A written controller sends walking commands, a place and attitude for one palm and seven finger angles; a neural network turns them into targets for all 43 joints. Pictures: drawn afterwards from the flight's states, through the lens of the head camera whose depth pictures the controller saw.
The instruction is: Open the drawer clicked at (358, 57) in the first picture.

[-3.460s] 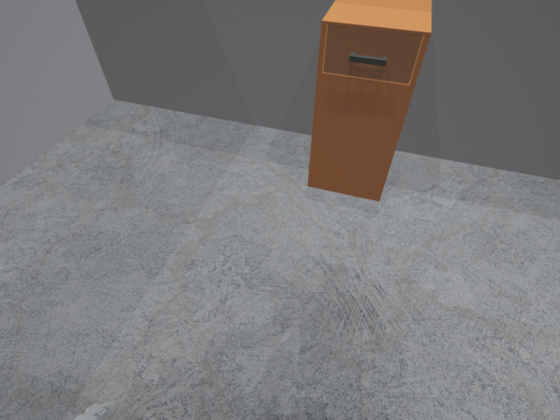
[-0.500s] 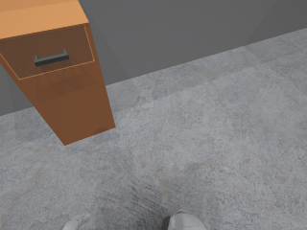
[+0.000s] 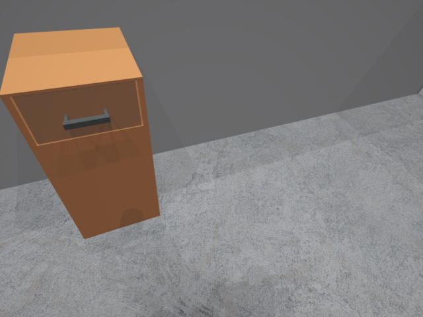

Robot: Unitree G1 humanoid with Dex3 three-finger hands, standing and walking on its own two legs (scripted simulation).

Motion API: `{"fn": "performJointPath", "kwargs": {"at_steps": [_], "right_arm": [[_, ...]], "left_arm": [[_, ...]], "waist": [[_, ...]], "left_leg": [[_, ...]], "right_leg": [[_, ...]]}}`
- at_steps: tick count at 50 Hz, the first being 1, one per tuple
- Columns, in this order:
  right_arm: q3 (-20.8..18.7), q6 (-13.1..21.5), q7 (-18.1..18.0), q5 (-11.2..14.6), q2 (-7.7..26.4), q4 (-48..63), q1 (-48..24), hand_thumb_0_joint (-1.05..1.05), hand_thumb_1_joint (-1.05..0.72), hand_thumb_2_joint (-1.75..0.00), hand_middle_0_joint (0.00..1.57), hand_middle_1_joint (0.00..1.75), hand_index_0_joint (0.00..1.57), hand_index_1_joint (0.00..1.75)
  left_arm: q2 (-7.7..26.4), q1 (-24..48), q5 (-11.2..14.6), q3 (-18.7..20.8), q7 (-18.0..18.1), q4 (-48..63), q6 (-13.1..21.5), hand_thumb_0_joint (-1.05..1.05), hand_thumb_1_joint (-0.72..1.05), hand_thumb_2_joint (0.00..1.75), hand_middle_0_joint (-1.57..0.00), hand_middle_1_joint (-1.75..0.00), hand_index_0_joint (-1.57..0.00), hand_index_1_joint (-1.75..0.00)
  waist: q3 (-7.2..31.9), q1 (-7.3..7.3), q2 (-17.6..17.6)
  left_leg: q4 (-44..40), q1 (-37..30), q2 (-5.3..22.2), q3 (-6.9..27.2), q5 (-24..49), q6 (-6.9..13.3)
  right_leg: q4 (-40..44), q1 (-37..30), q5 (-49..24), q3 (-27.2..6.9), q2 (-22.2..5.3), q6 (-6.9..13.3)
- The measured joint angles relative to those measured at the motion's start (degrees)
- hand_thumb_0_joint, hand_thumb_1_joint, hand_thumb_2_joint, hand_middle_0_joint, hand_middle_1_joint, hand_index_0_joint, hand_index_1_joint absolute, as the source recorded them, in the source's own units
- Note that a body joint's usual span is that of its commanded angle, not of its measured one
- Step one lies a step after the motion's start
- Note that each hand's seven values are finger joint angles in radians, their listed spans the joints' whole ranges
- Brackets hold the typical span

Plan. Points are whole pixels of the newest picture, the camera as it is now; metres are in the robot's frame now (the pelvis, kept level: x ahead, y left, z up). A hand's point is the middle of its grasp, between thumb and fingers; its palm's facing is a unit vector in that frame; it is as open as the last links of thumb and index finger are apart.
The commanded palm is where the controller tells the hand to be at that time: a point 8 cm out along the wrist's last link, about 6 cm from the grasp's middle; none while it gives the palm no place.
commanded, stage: turn to face it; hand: left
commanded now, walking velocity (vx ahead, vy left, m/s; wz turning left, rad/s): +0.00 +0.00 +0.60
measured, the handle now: (86, 118) +0.67 +0.43 -0.04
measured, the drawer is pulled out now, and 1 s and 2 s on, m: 0.00 0.00 0.00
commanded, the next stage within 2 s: take the last steps up to it in 0.66 s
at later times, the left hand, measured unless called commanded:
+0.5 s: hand out of the picture +0.03 +0.17 -0.13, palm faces +0.29 -0.91 -0.30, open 7.4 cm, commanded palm none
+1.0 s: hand out of the picture -0.12 +0.18 -0.17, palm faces +0.44 -0.88 -0.19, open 7.4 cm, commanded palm none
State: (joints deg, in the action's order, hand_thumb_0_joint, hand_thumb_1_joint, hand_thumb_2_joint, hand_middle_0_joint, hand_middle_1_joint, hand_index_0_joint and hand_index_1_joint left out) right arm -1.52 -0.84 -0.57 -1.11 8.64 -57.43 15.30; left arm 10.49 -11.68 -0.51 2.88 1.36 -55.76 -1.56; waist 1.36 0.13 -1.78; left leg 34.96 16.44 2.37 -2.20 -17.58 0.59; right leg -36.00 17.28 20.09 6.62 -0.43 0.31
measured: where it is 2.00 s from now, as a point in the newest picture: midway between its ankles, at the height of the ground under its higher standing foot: outside the picture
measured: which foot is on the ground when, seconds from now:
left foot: down 0.00-0.34, up 0.36-0.78, down 0.80-1.00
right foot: up 0.00-0.32, down 0.34-0.80, up 0.82-1.00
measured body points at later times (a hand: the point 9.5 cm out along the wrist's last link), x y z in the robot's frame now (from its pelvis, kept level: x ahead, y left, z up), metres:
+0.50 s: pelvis -0.01 -0.05 +0.01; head +0.01 -0.08 +0.46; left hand +0.01 +0.21 -0.11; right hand +0.10 -0.30 -0.15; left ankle -0.05 +0.08 -0.65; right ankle -0.01 -0.15 -0.73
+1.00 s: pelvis -0.03 +0.00 +0.02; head -0.03 +0.04 +0.46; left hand -0.15 +0.23 -0.15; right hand +0.13 -0.19 -0.11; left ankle -0.09 +0.06 -0.73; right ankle +0.01 -0.15 -0.65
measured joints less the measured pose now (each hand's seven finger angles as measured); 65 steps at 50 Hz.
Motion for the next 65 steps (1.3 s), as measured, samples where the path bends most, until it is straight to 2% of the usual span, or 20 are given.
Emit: {"fn": "performJointPath", "kwargs": {"at_steps": [4,7,12,16,17,18,20,22,24,27,31,36,39,40,42,44,48,53,59,65], "right_arm": [[0.24,-0.06,-0.23,-0.2,-0.2,-0.09,0.8,0.0,-0.93,-0.9,0.2,0.3,0.2,0.3],[0.0,-0.04,-0.19,-0.14,0.06,0.17,0.64,0.01,-0.93,-0.9,0.2,0.3,0.2,0.3],[-1.07,-0.26,0.03,-0.11,1.12,0.91,0.12,0.01,-0.92,-0.9,0.2,0.3,0.2,0.3],[-2.13,-1.09,0.3,0.06,2.75,1.17,-0.26,0.01,-0.91,-0.9,0.2,0.3,0.2,0.3],[-2.42,-1.35,0.4,0.25,3.14,1.25,-0.2,0.01,-0.91,-0.9,0.2,0.3,0.2,0.3],[-2.79,-1.65,0.54,0.51,3.88,1.23,-0.38,0.01,-0.91,-0.9,0.2,0.3,0.2,0.3],[-3.61,-2.47,0.57,0.44,5.22,1.11,-0.89,0.01,-0.91,-0.9,0.2,0.3,0.2,0.3],[-4.16,-3.16,0.79,0.11,6.19,0.95,-1.38,0.01,-0.91,-0.9,0.2,0.3,0.2,0.3],[-4.45,-3.42,1.12,-0.03,6.78,1.08,-2.17,0.01,-0.91,-0.9,0.19,0.3,0.2,0.3],[-4.42,-3.34,1.39,-0.04,7.03,1.6,-3.32,0.01,-0.91,-0.9,0.19,0.3,0.2,0.3],[-3.91,-3.61,1.44,0.09,6.74,1.86,-5.18,0.01,-0.91,-0.9,0.19,0.3,0.2,0.3],[-2.81,-3.2,1.37,0.54,5.68,2.48,-8.15,0.01,-0.91,-0.9,0.19,0.3,0.2,0.3],[-1.96,-2.02,1.33,0.75,4.86,3.26,-9.09,0.01,-0.91,-0.9,0.19,0.3,0.2,0.3],[-1.69,-1.34,1.31,0.63,4.56,3.41,-9.18,0.01,-0.91,-0.9,0.19,0.3,0.2,0.3],[-0.95,-0.56,1.21,0.32,3.14,3.19,-9.38,0.01,-0.91,-0.9,0.19,0.3,0.2,0.3],[-0.16,0.04,0.91,-0.04,2.0,2.88,-8.56,0.01,-0.91,-0.9,0.19,0.3,0.2,0.3],[0.6,1.47,0.05,-0.04,0.12,1.53,-5.21,0.0,-0.91,-0.9,0.2,0.3,0.2,0.3],[-0.3,2.89,-0.76,0.27,0.59,-0.79,-0.38,-0.01,-0.94,-0.9,0.2,0.3,0.21,0.3],[-0.6,2.97,-0.85,-0.08,0.42,-4.2,5.74,0.0,-0.93,-0.9,0.2,0.3,0.2,0.3],[-1.0,2.62,-0.75,-0.68,0.58,-7.19,10.34,0.0,-0.92,-0.9,0.2,0.3,0.2,0.3]], "left_arm": [[0.39,-0.63,-0.22,0.63,-0.24,-0.91,-0.91,0.01,0.91,0.9,-0.2,-0.3,-0.2,-0.3],[0.8,-0.77,0.03,1.08,-0.27,-0.9,-0.95,0.01,0.91,0.9,-0.2,-0.3,-0.2,-0.3],[1.58,0.25,0.53,1.56,0.04,-0.61,-1.3,0.01,0.91,0.9,-0.2,-0.3,-0.2,-0.3],[1.59,1.92,0.92,1.33,0.16,0.68,-0.69,0.01,0.91,0.9,-0.2,-0.3,-0.2,-0.3],[1.67,2.02,0.92,1.21,0.15,1.22,-0.25,0.01,0.91,0.9,-0.2,-0.3,-0.2,-0.3],[1.3,2.27,0.66,1.11,0.28,1.41,0.26,0.01,0.91,0.9,-0.2,-0.3,-0.2,-0.3],[0.43,2.33,0.14,0.46,0.34,1.95,0.64,0.01,0.91,0.9,-0.2,-0.3,-0.2,-0.3],[-0.25,1.7,-0.05,0.08,0.44,2.41,0.82,0.01,0.91,0.9,-0.2,-0.3,-0.2,-0.3],[-0.65,1.11,-0.19,-0.2,0.55,2.59,0.75,0.01,0.91,0.9,-0.2,-0.3,-0.2,-0.3],[-0.98,0.57,-0.39,-0.67,0.48,2.66,0.89,0.01,0.91,0.9,-0.2,-0.3,-0.2,-0.3],[-1.23,-0.5,-0.73,-1.16,0.24,2.64,1.19,0.01,0.91,0.9,-0.2,-0.3,-0.2,-0.3],[0.0,-2.45,-1.18,-0.91,0.03,1.36,1.04,0.01,0.91,0.9,-0.2,-0.3,-0.2,-0.3],[1.38,-3.82,-0.9,-0.37,0.02,-0.08,0.49,0.01,0.91,0.9,-0.21,-0.3,-0.2,-0.3],[1.95,-4.36,-0.58,-0.15,0.02,-0.55,0.18,0.01,0.91,0.9,-0.2,-0.3,-0.2,-0.3],[3.36,-4.68,-0.33,0.21,0.18,-1.96,-0.85,0.01,0.91,0.9,-0.2,-0.3,-0.2,-0.3],[3.95,-5.45,-0.64,0.42,0.07,-3.33,-1.61,0.01,0.91,0.9,-0.2,-0.3,-0.2,-0.3],[4.03,-6.01,-0.99,0.33,-1.14,-5.38,-1.1,0.01,0.91,0.9,-0.2,-0.3,-0.2,-0.3],[3.12,-5.4,-0.97,0.08,-1.78,-6.01,-0.36,0.01,0.91,0.9,-0.2,-0.3,-0.19,-0.3],[1.87,-2.37,-0.84,0.08,-2.41,-5.78,-0.64,0.01,0.91,0.9,-0.2,-0.3,-0.19,-0.3],[0.28,1.89,-0.54,0.04,-3.0,-4.42,0.15,0.01,0.91,0.9,-0.2,-0.3,-0.19,-0.3]], "waist": [[-1.4,0.27,0.05],[-3.08,0.35,0.99],[-5.04,1.35,2.52],[-5.35,1.91,4.02],[-5.03,1.79,3.98],[-4.99,1.64,4.85],[-4.76,1.79,5.94],[-3.9,1.76,5.84],[-3.44,1.72,5.31],[-3.46,1.72,4.2],[-4.13,0.67,2.68],[-5.55,-1.31,0.96],[-5.89,-1.88,0.18],[-5.75,-1.94,-0.14],[-6.08,-2.61,-1.95],[-5.33,-2.91,-2.0],[-3.79,-1.97,-0.89],[-2.66,-0.94,-0.57],[-2.65,0.75,-0.79],[-3.58,3.39,0.95]], "left_leg": [[-5.02,-0.96,-1.36,1.28,3.05,0.64],[-7.95,-0.86,-1.89,2.52,5.22,0.8],[-9.01,0.64,-2.74,5.1,6.89,0.12],[-7.01,2.77,-3.65,7.89,6.98,-1.24],[-5.78,3.53,-4.21,8.38,6.59,-1.74],[-3.54,4.51,-4.06,8.83,5.6,-1.86],[6.7,7.63,-4.37,7.6,-4.07,-2.22],[18.5,10.78,-4.49,5.52,-6.92,-2.58],[26.61,12.45,-3.46,3.58,-5.7,-3.09],[30.27,12.42,-1.67,2.18,-3.91,-3.87],[25.39,9.55,-0.06,1.31,-5.01,-4.39],[12.85,3.85,0.0,-0.37,-7.69,-3.75],[0.83,-1.45,-0.51,-1.93,-1.77,-2.96],[-2.35,-2.82,-0.71,-2.11,-0.17,-1.82],[-1.46,-2.82,-1.78,-2.62,-1.61,0.56],[-2.71,-4.08,-1.61,-2.83,-1.96,1.66],[-9.12,-8.0,-1.62,-2.07,0.73,2.06],[-14.99,-12.31,-2.28,-2.1,2.67,2.34],[-17.64,-15.9,-2.45,-2.8,1.98,1.5],[-16.04,-17.7,-0.87,-3.31,-1.61,-0.82]], "right_leg": [[-14.33,4.6,5.04,-2.92,-0.62,-1.84],[-18.46,6.32,5.41,-4.54,-1.07,-2.87],[-13.54,5.02,6.96,-6.25,-1.17,-3.98],[-1.28,0.37,2.41,-6.21,-0.33,-3.92],[3.72,-1.72,-1.02,-5.95,-0.51,-3.74],[5.4,-2.59,-3.02,-5.13,-0.1,-1.33],[4.26,-3.15,-2.39,-3.29,-0.5,0.7],[4.87,-4.46,-1.79,-1.79,-1.6,0.98],[6.03,-5.7,-2.1,-0.7,-2.4,0.92],[7.07,-6.87,-2.58,1.11,-3.39,1.0],[7.29,-7.1,-2.73,3.16,-4.37,0.91],[5.88,-5.66,-2.49,4.8,-5.46,0.05],[3.19,-4.26,-1.35,5.97,-6.23,-1.21],[1.15,-3.27,-0.48,6.08,-6.63,-1.75],[-6.1,-0.6,6.89,2.43,-6.59,-2.61],[-14.27,2.22,9.5,-0.38,-5.18,-2.68],[-23.02,6.01,3.59,-2.91,-4.25,-2.7],[-23.48,8.65,-1.83,-4.45,-4.89,-3.37],[-16.42,9.81,-4.67,-3.82,-5.68,-3.61],[-4.1,7.36,-3.69,-2.08,-4.89,-2.31]]}}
